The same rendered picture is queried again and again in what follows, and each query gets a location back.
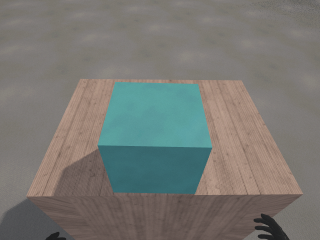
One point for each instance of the right robot hand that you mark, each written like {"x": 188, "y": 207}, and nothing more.
{"x": 274, "y": 228}

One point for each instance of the carton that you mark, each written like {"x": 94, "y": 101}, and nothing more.
{"x": 155, "y": 138}

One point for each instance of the pedestal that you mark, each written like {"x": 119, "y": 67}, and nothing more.
{"x": 245, "y": 175}

